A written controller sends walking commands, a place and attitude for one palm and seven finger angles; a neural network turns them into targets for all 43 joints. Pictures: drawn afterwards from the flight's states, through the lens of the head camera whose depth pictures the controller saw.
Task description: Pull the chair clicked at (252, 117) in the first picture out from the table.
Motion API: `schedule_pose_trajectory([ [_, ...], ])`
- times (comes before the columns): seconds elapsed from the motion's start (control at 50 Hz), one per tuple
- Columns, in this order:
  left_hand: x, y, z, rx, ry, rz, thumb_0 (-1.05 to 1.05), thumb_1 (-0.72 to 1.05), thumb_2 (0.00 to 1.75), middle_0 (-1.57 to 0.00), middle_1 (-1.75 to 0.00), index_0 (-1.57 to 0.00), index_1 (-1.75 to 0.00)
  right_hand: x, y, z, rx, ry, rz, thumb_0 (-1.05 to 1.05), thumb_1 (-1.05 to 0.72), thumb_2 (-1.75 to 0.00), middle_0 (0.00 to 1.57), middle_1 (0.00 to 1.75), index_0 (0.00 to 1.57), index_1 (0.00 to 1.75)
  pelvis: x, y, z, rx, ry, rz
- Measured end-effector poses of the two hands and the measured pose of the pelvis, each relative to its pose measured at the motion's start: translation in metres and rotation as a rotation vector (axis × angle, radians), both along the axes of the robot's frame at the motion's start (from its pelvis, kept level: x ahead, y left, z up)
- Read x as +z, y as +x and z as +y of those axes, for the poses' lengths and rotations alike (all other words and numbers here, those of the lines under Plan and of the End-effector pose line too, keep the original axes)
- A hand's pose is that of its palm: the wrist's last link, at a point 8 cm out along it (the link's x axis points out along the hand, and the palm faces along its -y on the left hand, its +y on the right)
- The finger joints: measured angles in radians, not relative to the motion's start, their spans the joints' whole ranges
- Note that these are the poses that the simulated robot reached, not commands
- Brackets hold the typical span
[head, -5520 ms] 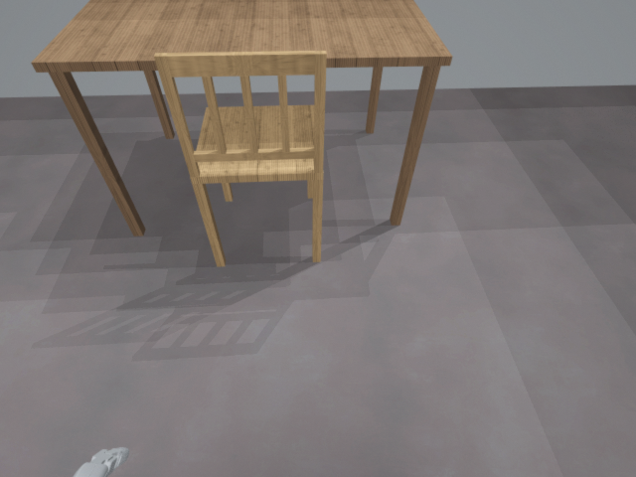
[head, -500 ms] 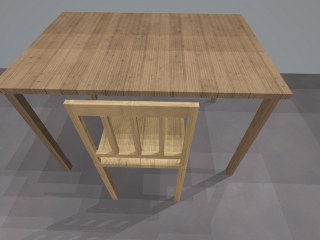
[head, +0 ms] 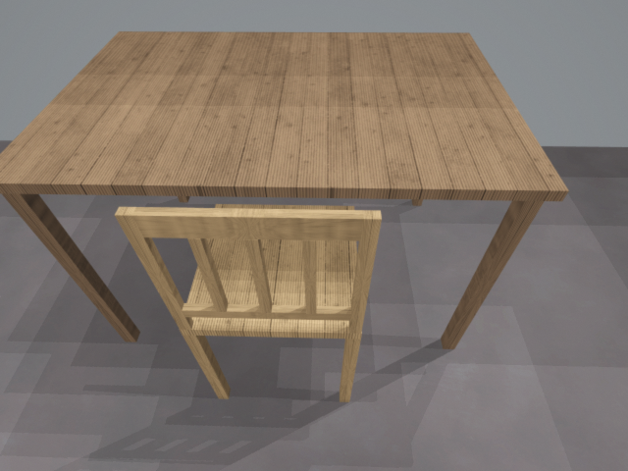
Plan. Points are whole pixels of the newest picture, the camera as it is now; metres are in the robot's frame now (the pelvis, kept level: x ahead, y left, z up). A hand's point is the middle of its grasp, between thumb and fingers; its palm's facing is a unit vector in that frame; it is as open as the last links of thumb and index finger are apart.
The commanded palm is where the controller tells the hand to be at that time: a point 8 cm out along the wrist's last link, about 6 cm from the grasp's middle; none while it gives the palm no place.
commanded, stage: look again from close up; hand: left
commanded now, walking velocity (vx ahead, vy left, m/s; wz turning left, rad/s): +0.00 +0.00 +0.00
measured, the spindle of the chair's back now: (260, 276) +0.47 +0.13 -0.11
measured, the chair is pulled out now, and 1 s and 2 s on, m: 0.00 0.00 0.00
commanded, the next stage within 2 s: raise the hand toward the chair's back in 0.26 s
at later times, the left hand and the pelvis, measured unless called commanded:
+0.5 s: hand out of the picture +0.11 +0.20 -0.10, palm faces +0.24 -0.94 -0.25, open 7.4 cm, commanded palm +0.10 +0.21 -0.07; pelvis +0.00 +0.00 +0.00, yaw +2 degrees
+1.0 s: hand (183, 445) +0.16 +0.18 -0.04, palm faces +0.14 -0.99 -0.07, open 11.2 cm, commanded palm +0.14 +0.22 -0.06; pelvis -0.01 -0.02 -0.11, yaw +5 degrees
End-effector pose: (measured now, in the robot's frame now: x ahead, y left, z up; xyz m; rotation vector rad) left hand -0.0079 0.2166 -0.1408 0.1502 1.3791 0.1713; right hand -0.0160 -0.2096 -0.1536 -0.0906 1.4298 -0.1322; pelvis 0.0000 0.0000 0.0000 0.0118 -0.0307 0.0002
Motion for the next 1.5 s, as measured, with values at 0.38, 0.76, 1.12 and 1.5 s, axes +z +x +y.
schedule_pose_trajectory([
  [0.38,-0.004,-0.010,-0.015,0.015,-0.033,0.043,0.00,0.91,0.90,-0.20,-0.30,-0.20,-0.29,0.002,-0.003,0.004,-0.004,0.001,0.028,0.00,-0.91,-0.90,0.20,0.30,0.20,0.30,0.000,0.008,-0.001,0.000,-0.008,0.010],
  [0.76,0.092,0.180,-0.031,-0.141,-0.201,-1.383,0.00,0.64,0.78,-0.17,-0.25,-0.17,-0.25,0.079,0.227,-0.062,0.296,-0.216,-0.974,0.01,-0.91,-0.90,0.20,0.30,0.20,0.30,-0.069,-0.008,-0.015,0.024,0.003,0.226],
  [1.12,0.081,0.195,-0.011,-0.281,-0.199,-1.289,0.00,0.21,0.61,-0.13,-0.19,-0.13,-0.19,-0.044,0.213,0.015,0.252,0.041,-0.740,0.01,-0.90,-0.90,0.21,0.30,0.21,0.30,-0.110,-0.013,-0.020,0.073,-0.053,0.351],
  [1.5,0.078,0.187,0.022,-0.213,-0.155,-1.258,-0.01,-0.23,0.42,-0.08,-0.12,-0.08,-0.12,-0.002,0.201,-0.040,0.221,-0.196,-0.753,0.01,-0.91,-0.90,0.20,0.30,0.20,0.30,-0.098,-0.009,-0.006,0.068,-0.067,0.333],
])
